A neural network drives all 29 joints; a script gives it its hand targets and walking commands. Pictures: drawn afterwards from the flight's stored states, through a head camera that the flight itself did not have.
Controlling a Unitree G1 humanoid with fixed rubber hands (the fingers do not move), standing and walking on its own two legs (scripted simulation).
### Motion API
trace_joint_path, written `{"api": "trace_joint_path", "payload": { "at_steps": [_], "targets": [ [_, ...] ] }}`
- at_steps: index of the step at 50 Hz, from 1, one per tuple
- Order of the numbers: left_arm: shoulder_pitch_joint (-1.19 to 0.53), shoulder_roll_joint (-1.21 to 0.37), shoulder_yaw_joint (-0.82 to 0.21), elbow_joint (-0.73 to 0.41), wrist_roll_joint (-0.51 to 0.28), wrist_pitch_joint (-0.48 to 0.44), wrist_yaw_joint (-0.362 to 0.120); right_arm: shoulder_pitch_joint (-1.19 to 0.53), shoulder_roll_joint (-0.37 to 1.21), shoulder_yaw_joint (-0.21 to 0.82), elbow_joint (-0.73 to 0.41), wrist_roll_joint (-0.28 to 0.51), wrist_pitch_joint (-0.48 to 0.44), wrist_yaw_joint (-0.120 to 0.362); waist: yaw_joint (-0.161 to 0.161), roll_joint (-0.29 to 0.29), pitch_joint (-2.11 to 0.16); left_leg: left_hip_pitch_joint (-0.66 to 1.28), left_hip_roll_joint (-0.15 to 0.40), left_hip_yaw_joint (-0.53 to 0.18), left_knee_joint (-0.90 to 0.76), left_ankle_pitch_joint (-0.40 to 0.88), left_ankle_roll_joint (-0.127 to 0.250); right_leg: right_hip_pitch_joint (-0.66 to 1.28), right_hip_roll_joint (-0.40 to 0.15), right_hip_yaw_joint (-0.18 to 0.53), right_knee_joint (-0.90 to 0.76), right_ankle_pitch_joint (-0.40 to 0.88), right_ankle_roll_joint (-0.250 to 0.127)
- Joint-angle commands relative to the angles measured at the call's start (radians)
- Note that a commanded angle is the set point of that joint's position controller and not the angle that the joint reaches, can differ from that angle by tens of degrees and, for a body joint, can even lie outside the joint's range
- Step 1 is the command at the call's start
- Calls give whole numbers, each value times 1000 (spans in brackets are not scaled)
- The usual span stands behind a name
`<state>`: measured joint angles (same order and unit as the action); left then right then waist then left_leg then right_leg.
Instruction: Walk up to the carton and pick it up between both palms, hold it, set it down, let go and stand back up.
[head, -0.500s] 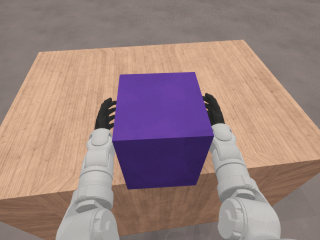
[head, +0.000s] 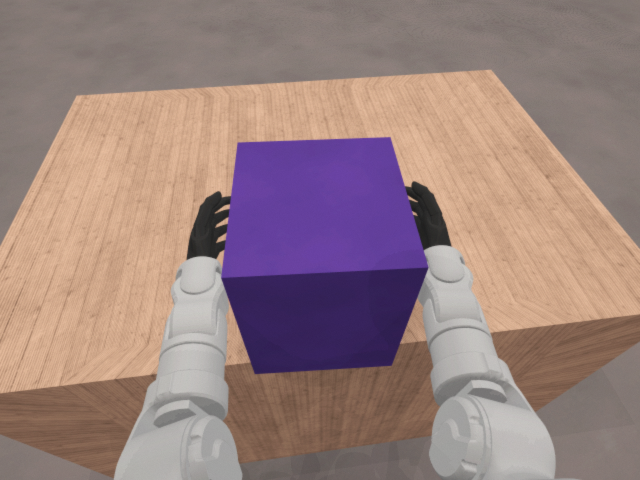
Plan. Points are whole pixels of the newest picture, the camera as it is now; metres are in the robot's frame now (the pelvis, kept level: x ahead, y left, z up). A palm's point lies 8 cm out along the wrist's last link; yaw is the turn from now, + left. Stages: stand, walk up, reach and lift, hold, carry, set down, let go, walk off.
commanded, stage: set down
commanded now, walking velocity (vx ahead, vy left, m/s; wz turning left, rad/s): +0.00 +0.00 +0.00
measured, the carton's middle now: (319, 261) +0.41 +0.00 +0.04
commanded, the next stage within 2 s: none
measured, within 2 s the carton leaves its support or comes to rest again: neither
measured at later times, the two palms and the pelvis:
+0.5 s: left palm (205, 254) +0.40 +0.15 +0.07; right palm (431, 242) +0.41 -0.15 +0.07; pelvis +0.00 +0.00 +0.00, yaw +0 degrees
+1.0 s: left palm (202, 241) +0.42 +0.15 +0.07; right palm (422, 236) +0.43 -0.14 +0.06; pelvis +0.00 +0.01 +0.00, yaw -3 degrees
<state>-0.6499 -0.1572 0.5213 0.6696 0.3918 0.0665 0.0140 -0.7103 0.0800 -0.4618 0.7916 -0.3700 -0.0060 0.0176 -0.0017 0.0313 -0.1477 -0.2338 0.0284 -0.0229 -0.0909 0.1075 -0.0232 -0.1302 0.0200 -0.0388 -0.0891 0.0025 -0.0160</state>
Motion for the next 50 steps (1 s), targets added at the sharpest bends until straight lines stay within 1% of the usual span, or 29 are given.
{"api": "trace_joint_path", "payload": {
  "at_steps": [1,4,6,9,12,13,15,17,19,20,21,22,23,25,26,28,30,31,32,34,36,38,40,42,44,45,47,49,50],
  "targets": [
    [-413,-381,-235,7,5,-27,-109,-381,398,238,15,-18,-18,106,11,-36,-359,186,-68,21,-27,161,65,187,45,2,65,389,70],
    [-422,-368,-223,21,-5,-33,-110,-403,376,240,14,-28,-25,101,18,-52,-347,165,-66,20,-29,156,71,192,45,7,74,394,76],
    [-435,-360,-225,21,-4,-41,-112,-402,374,241,25,-34,-28,103,13,-50,-355,157,-69,22,-32,139,70,200,42,6,78,393,77],
    [-428,-356,-220,13,9,-42,-112,-376,366,228,62,-28,-25,107,12,-28,-357,184,-68,22,-25,142,56,172,46,3,71,366,70],
    [-406,-351,-219,34,-2,-36,-115,-370,366,230,49,-36,-22,108,10,-57,-346,195,-67,20,-21,136,63,146,48,3,63,348,78],
    [-394,-356,-222,34,3,-37,-115,-359,368,222,54,-39,-21,107,3,-54,-339,188,-65,22,-25,144,60,157,47,0,66,367,80],
    [-396,-358,-220,32,1,-41,-114,-357,356,228,55,-38,-27,108,3,-50,-359,189,-67,21,-23,128,55,161,49,3,67,348,78],
    [-393,-327,-212,30,-3,-37,-111,-363,330,227,54,-23,-23,106,11,-22,-326,186,-66,22,-20,128,51,160,49,5,64,339,72],
    [-406,-316,-208,40,-5,-34,-110,-387,324,222,46,-26,-21,107,9,-37,-329,191,-64,22,-19,120,57,141,45,7,71,333,77],
    [-393,-310,-199,52,-2,-33,-109,-377,317,218,58,-30,-21,108,11,-46,-325,199,-64,20,-20,109,53,136,48,1,67,320,76],
    [-405,-308,-210,43,-12,-36,-107,-394,303,212,57,-32,-24,111,-2,-50,-343,198,-63,19,-12,102,50,127,51,-5,72,311,76],
    [-407,-299,-210,44,-14,-36,-107,-384,301,205,67,-33,-21,111,0,-55,-336,205,-62,20,-11,107,47,109,52,-5,66,292,79],
    [-423,-298,-218,35,-22,-36,-105,-390,300,207,71,-27,-23,112,-1,-44,-352,212,-63,22,-5,115,47,94,50,-2,69,291,78],
    [-431,-302,-220,39,-19,-40,-99,-408,301,208,76,-25,-28,114,-5,-41,-368,225,-64,21,-1,126,42,97,52,-4,72,302,77],
    [-412,-290,-213,57,-21,-41,-97,-398,293,214,72,-24,-30,111,2,-47,-358,223,-63,19,3,135,43,105,53,-5,70,323,78],
    [-421,-230,-205,51,-34,-46,-86,-385,244,203,93,-6,-32,99,-5,-56,-364,213,-67,23,10,128,41,113,51,-1,81,332,83],
    [-429,-145,-186,61,-53,-51,-68,-407,169,202,99,17,-38,80,12,-58,-364,171,-71,30,12,94,46,142,45,5,101,327,86],
    [-431,-102,-170,64,-59,-55,-53,-403,125,194,99,32,-41,66,8,-59,-374,165,-69,30,15,78,45,147,40,9,112,319,86],
    [-447,-63,-164,86,-71,-62,-40,-424,91,189,98,49,-45,51,17,-56,-370,148,-69,32,22,66,43,155,39,12,118,303,84],
    [-476,12,-160,80,-94,-75,-4,-442,24,188,124,95,-55,23,23,-43,-399,144,-69,39,45,78,37,137,32,20,138,311,82],
    [-517,82,-166,87,-128,-91,37,-461,-37,208,137,151,-65,-17,31,-44,-415,153,-67,42,76,74,34,115,27,31,151,276,76],
    [-546,161,-179,111,-183,-93,80,-510,-113,266,117,236,-66,-66,51,-43,-450,159,-64,45,114,93,34,119,17,47,188,305,69],
    [-545,214,-175,110,-228,-81,115,-520,-157,344,111,325,-51,-110,68,-52,-501,156,-67,51,154,124,35,157,14,65,245,398,69],
    [-561,228,-185,56,-254,-73,139,-550,-211,384,63,392,-50,-141,69,-47,-574,197,-71,43,202,198,16,168,17,74,280,465,58],
    [-548,209,-208,47,-278,-76,142,-546,-219,402,51,431,-61,-150,70,-21,-606,241,-69,45,245,305,1,152,24,81,283,496,49],
    [-518,213,-205,83,-276,-73,140,-530,-240,409,67,437,-63,-154,70,-32,-588,267,-71,40,259,328,-9,127,28,70,280,496,50],
    [-482,216,-222,89,-291,-63,131,-505,-290,409,85,446,-63,-157,53,-26,-588,334,-70,35,300,376,-29,65,40,63,278,479,45],
    [-453,239,-234,54,-312,-53,128,-474,-351,412,92,460,-69,-156,40,-24,-586,423,-64,22,340,461,-52,-18,57,53,275,474,44],
    [-471,245,-230,41,-319,-55,131,-511,-366,405,75,464,-77,-154,53,-20,-604,449,-60,21,357,482,-60,-62,61,47,270,443,40]
  ]
}}
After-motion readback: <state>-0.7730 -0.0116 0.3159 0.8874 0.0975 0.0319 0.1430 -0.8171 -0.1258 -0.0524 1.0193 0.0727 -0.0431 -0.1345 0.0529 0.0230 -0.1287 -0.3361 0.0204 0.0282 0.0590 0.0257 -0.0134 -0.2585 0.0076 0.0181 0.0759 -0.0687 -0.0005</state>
